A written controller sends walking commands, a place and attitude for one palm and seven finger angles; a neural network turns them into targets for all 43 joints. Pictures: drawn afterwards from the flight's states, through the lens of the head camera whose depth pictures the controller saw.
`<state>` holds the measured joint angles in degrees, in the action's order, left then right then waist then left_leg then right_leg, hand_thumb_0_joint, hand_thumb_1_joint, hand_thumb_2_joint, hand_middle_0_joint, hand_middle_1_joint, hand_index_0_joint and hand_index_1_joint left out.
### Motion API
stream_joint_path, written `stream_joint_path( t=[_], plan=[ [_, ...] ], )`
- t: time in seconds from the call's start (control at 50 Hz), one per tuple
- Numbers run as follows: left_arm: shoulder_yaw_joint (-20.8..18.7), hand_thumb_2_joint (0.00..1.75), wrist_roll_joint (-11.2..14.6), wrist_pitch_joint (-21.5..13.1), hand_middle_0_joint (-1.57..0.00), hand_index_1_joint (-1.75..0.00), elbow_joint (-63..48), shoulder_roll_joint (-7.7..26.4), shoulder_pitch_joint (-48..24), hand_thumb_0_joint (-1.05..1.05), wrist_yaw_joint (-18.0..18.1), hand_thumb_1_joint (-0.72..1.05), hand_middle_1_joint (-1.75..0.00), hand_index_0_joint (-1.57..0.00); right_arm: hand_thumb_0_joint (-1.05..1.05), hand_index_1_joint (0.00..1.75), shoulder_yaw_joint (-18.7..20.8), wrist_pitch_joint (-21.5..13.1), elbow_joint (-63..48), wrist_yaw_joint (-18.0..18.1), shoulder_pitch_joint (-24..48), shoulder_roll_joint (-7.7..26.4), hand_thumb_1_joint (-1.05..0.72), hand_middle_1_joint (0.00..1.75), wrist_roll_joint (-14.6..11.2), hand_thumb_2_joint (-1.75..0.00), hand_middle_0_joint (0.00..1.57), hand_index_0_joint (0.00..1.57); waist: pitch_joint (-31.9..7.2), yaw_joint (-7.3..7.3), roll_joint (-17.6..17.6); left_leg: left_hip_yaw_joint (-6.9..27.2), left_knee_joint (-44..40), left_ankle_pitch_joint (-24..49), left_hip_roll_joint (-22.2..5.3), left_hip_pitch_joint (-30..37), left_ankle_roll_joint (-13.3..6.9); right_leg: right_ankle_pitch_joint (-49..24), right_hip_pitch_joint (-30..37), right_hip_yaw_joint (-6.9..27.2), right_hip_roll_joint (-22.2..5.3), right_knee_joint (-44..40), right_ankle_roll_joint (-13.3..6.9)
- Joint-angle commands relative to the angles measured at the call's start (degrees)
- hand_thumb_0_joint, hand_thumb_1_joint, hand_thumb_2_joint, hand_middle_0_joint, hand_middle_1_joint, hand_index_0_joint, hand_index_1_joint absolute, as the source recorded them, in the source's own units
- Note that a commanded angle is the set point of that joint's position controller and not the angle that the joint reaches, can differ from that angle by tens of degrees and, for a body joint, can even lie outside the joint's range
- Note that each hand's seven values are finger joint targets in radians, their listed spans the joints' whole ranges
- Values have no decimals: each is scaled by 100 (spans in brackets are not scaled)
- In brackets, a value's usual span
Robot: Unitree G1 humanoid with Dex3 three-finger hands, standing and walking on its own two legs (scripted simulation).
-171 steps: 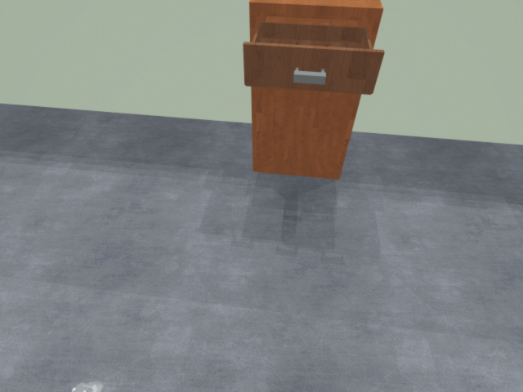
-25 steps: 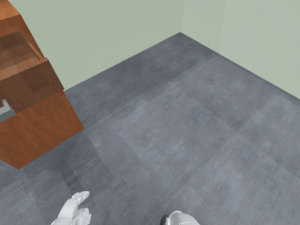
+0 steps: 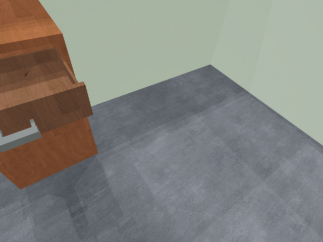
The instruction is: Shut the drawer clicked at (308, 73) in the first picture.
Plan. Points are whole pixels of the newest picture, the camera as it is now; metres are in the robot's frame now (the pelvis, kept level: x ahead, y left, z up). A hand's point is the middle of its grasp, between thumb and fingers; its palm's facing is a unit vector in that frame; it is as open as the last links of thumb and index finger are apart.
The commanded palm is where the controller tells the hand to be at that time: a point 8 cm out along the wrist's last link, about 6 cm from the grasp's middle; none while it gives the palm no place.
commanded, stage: turn to face it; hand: left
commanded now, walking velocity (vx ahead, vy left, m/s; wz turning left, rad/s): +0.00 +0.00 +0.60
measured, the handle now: (18, 133) +0.39 +0.44 +0.00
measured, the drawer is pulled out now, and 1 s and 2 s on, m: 0.29 0.29 0.29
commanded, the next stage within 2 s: take the last steps up to it in 0.94 s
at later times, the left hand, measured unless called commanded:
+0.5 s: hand out of the picture -0.01 +0.16 -0.15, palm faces +0.31 -0.91 -0.27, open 7.4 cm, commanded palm none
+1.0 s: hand out of the picture -0.10 +0.21 -0.16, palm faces +0.52 -0.82 -0.25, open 7.4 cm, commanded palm none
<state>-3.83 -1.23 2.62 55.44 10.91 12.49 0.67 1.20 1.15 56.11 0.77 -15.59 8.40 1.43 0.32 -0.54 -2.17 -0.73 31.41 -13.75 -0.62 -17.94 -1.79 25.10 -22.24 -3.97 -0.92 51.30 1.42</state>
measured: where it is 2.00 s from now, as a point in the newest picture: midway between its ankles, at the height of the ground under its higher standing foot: outside the picture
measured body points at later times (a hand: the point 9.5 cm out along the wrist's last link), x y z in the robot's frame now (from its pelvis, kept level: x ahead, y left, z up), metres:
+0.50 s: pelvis -0.01 -0.05 +0.00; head +0.01 -0.06 +0.45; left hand -0.03 +0.21 -0.13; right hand +0.15 -0.28 -0.14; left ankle -0.05 +0.09 -0.66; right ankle -0.01 -0.16 -0.74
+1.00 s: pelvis -0.04 -0.01 +0.01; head -0.02 +0.02 +0.46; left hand -0.13 +0.25 -0.15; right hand +0.15 -0.18 -0.13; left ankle -0.07 +0.07 -0.74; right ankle +0.03 -0.15 -0.67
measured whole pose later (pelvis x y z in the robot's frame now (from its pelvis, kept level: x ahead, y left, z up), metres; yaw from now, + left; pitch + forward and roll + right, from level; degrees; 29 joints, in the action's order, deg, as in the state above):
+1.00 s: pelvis -0.04 -0.01 +0.01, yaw +29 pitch -1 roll -1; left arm -4.0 -1.2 3.9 54.7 14.8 12.9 0.9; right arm 1.4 1.5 53.8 0.2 -11.1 9.7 0.7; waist 3.7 0.5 -1.8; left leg -0.5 24.4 -11.8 2.5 -11.9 -3.8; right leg 22.0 -24.5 -1.1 -4.8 55.5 4.9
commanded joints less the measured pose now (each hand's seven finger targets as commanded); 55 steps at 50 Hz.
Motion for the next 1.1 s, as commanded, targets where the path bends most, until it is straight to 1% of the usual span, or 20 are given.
stream_joint_path(
  t=[0.0,0.1,0.16,0.2,0.22,0.24,0.26,0.3,0.34,0.52,0.6,0.62,0.64,0.66,0.7,0.74,0.78,0.88,1.02,1.08],
  plan=[
    [-121,90,66,-177,-20,-30,-451,413,-54,0,34,90,-30,-20,0,30,357,-120,-428,85,-19,1278,-90,30,-1,-90,20,20,-333,-27,912,1547,-1287,2082,-1345,1082,-845,92,-730,341,-172,533,171],
    [-109,90,115,-162,-20,-30,-542,402,-135,0,53,90,-30,-20,0,30,481,-35,-430,53,-92,1465,-90,30,-1,-90,20,20,-569,-180,1081,1908,-1030,2517,-1278,1296,-914,237,-356,336,-15,-433,226],
    [-112,90,128,-179,-20,-30,-530,487,111,0,70,90,-30,-20,0,30,548,18,-541,12,137,1553,-90,30,-11,-90,20,20,-661,-81,1211,2032,-845,2527,-1085,993,-794,-57,250,267,128,-1270,195],
    [-144,90,137,-211,-20,-30,-447,612,559,0,99,90,-30,-20,0,30,571,54,-658,-22,426,1540,-90,30,-54,-90,20,20,-702,166,1062,1969,-591,1780,-838,308,-523,-910,1228,217,81,-2464,174],
    [-199,90,91,-255,-20,-30,-439,869,765,0,134,90,-30,-20,0,30,559,63,-742,-59,471,1337,-90,30,-100,-90,20,20,-696,274,460,1746,-114,880,-496,-521,-204,-1124,2073,633,-422,-3306,49],
    [-301,90,-17,-296,-20,-30,-477,1457,806,0,172,90,-30,-20,0,30,495,62,-891,-99,493,933,-90,30,-129,-90,20,20,-470,317,-1263,534,1131,-915,365,-1746,324,-1238,2537,2098,-2027,-3793,-477],
    [-272,90,-6,-253,-20,-30,-652,1641,564,0,156,90,-30,-20,0,30,529,69,-999,-109,695,1054,-90,30,-43,-90,20,20,-218,332,-1197,388,2338,-1899,300,-1696,379,-1694,1563,2278,-2770,-3727,-922],
    [-210,90,5,-282,-20,-30,-736,1250,106,0,163,90,-30,-20,0,30,559,203,-831,-164,835,1094,-90,30,-6,-90,20,20,352,115,-1003,491,3633,-1375,25,-1702,371,-1836,776,1603,-2149,-3600,-878],
    [-115,90,-14,-317,-20,-30,-819,1013,-101,0,145,90,-30,-20,0,30,517,195,-706,-220,649,1050,-90,30,-3,-90,20,20,462,-43,-858,239,3941,-907,-62,-1727,494,-2624,943,800,-1743,-3277,-796],
    [-188,90,-67,-263,-20,-30,-649,1430,716,0,130,90,-30,-20,0,30,315,153,-1016,-261,1512,873,-90,30,-67,-90,20,20,52,446,-1044,-482,1670,-1224,24,-866,488,-4374,1838,124,-1903,-2706,-828],
    [-237,90,-26,-230,-20,-30,-609,1472,521,0,102,90,-30,-20,0,30,319,63,-942,-208,972,1015,-90,30,-58,-90,20,20,-288,139,-944,-668,-30,-361,138,357,319,-4307,1621,-290,-1785,-1926,-467],
    [-227,90,24,-220,-20,-30,-638,1394,466,0,79,90,-30,-20,0,30,389,4,-836,-198,561,1272,-90,30,-31,-90,20,20,-576,-118,-477,-411,-767,662,-162,1367,175,-3808,1057,-484,-1679,-1056,-199],
    [-174,90,71,-198,-20,-30,-862,1010,440,0,22,90,-30,-20,0,30,557,-59,-806,-162,165,1982,-90,30,12,-90,20,20,-882,-324,1383,1637,-875,2817,-1739,2540,-547,-591,-621,-708,-863,329,268],
    [-41,90,20,-155,-20,-30,-1067,866,124,0,60,90,-30,-20,0,30,589,3,-735,-145,-193,2310,-90,30,-77,-90,20,20,-839,-439,1695,2037,-867,4344,-2476,2340,-1123,1322,-1054,-201,-646,1145,302],
    [-85,90,35,-65,-20,-30,-884,874,-166,0,111,90,-30,-20,0,30,511,-25,-695,-1,144,1959,-90,30,-49,-90,20,20,-397,-327,1460,1756,-1021,3401,-2009,1596,-1070,823,-1185,394,-666,1635,292],
    [-115,90,25,-43,-20,-30,-613,901,64,0,34,90,-30,-20,0,30,366,-41,-826,10,754,1530,-90,30,-45,-90,20,20,-62,-2,1239,1100,-1225,2620,-1400,974,-792,-22,-874,403,-643,1632,293],
    [-106,90,24,-27,-20,-30,-460,870,315,0,6,90,-30,-20,0,30,324,-81,-834,5,827,1427,-90,30,-66,-90,20,20,-109,101,1116,825,-1343,2356,-1192,863,-701,-356,-642,318,-569,1463,314],
    [-74,90,23,-24,-20,-30,-444,793,155,0,37,90,-30,-20,0,30,340,-89,-637,20,401,1353,-90,30,-70,-90,20,20,-129,-1,776,1188,-1480,2069,-1237,1210,-841,-413,-691,331,-436,833,357],
    [-1,90,62,-65,-20,-30,-506,559,-85,0,87,90,-30,-20,0,30,365,-45,-405,44,174,1301,-90,30,-8,-90,20,20,-139,-77,962,1588,-1375,1887,-1303,1068,-944,-17,-62,315,-220,-455,215],
    [57,90,43,-167,-20,-30,-335,424,193,0,62,90,-30,-20,0,30,339,-85,-239,45,71,1190,-90,30,14,-90,20,20,-202,-8,912,1815,-1421,570,-1211,726,-893,-104,683,260,-40,-1379,85]
  ],
)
